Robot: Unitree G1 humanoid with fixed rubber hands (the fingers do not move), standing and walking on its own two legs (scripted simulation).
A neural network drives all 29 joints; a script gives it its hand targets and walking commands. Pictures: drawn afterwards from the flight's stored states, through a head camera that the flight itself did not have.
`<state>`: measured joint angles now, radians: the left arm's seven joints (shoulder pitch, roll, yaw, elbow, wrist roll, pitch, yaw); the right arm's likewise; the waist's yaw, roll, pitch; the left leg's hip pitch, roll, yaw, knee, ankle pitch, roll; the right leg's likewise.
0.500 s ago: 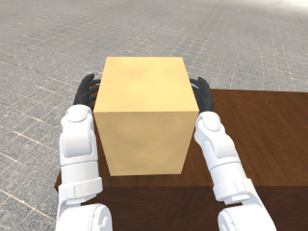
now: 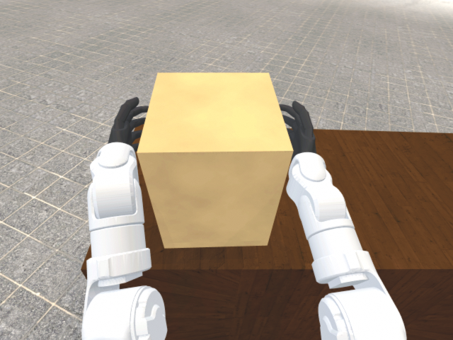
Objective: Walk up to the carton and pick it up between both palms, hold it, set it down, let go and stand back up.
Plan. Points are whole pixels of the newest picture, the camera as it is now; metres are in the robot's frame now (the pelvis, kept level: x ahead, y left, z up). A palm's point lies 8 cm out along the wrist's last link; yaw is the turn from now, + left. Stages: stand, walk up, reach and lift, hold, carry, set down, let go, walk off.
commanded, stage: hold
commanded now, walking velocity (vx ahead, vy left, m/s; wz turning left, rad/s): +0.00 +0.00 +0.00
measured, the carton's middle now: (215, 163) +0.39 +0.00 +0.14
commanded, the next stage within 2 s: set down in 0.82 s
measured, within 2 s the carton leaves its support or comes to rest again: neither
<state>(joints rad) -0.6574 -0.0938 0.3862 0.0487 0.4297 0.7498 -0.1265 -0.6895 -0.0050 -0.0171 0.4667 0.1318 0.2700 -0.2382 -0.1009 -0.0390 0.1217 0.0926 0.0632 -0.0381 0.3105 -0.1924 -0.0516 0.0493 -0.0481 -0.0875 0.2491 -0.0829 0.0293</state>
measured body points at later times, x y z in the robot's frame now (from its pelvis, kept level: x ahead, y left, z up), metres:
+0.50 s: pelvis +0.02 +0.01 +0.00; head -0.02 +0.04 +0.45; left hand +0.39 +0.16 +0.19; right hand +0.38 -0.13 +0.19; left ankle +0.01 +0.15 -0.75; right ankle +0.05 -0.14 -0.75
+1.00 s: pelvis +0.00 +0.00 +0.00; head -0.05 +0.01 +0.45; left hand +0.38 +0.15 +0.22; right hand +0.37 -0.15 +0.21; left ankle +0.01 +0.15 -0.75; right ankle +0.05 -0.14 -0.75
